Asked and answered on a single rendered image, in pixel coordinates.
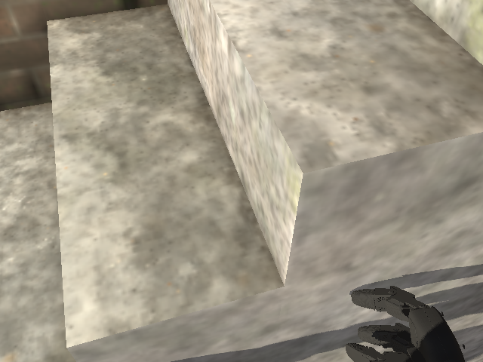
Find robot right hand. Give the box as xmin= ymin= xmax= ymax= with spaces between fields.
xmin=345 ymin=286 xmax=465 ymax=362

